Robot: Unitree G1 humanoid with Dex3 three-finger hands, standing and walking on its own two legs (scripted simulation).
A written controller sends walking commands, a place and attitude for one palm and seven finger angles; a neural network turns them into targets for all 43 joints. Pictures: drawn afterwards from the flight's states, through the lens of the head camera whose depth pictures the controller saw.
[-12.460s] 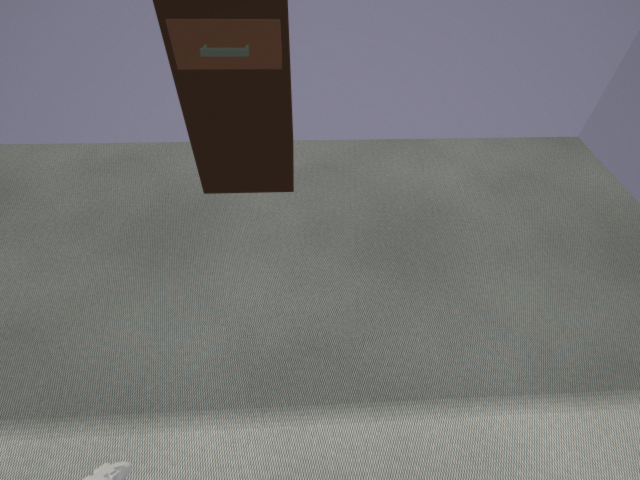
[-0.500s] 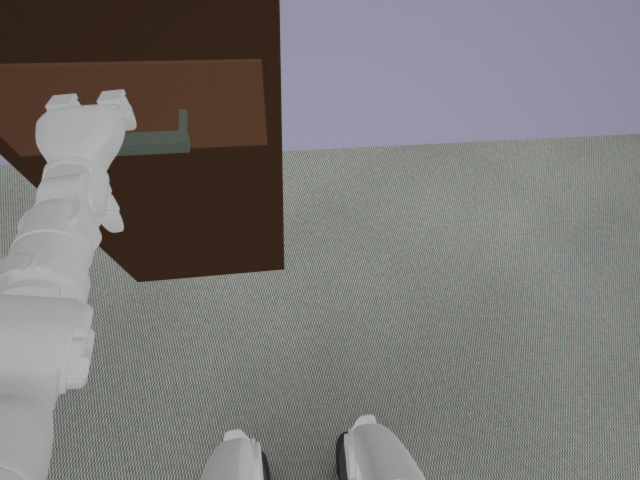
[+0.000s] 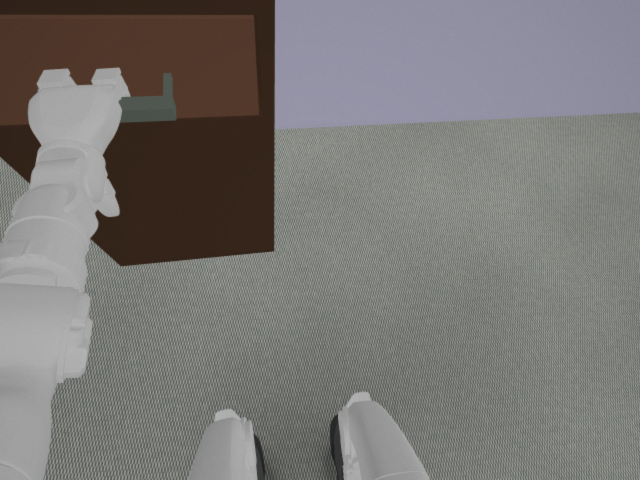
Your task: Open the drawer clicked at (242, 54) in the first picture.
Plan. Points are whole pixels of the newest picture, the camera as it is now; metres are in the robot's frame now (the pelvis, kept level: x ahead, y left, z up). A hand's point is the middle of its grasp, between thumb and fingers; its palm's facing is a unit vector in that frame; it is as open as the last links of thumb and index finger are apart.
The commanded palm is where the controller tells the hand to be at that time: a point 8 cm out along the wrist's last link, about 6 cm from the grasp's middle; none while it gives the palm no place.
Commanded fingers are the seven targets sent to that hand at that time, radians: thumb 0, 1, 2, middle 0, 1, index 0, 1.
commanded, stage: lower the fingers behind the handle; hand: left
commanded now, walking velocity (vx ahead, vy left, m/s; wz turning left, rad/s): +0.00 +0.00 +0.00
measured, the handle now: (106, 96) +0.61 +0.22 +0.01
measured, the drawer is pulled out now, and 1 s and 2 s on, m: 0.00 0.00 0.07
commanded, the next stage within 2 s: close the thumb around the handle in 0.42 s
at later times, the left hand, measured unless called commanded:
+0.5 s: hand (107, 142) +0.55 +0.22 -0.01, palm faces -0.10 -0.02 -0.99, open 13.8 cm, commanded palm +0.54 +0.20 +0.04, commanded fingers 0.00 -0.50 0.30 -0.30 -1.20 -0.30 -1.20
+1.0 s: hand (107, 142) +0.55 +0.22 +0.00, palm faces -0.08 -0.03 -1.00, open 7.8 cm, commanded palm +0.54 +0.21 +0.04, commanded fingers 0.00 0.90 0.90 -0.40 -1.35 -0.40 -1.35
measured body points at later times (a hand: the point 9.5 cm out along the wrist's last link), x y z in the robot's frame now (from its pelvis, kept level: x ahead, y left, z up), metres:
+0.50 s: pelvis +0.00 -0.01 +0.00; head +0.17 +0.01 +0.41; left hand +0.55 +0.22 +0.05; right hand -0.03 -0.28 -0.12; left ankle +0.02 +0.09 -0.64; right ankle +0.03 -0.14 -0.64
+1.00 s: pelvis +0.02 -0.01 +0.00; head +0.18 +0.00 +0.42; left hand +0.55 +0.22 +0.05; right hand +0.00 -0.28 -0.12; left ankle +0.02 +0.09 -0.64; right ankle +0.03 -0.14 -0.64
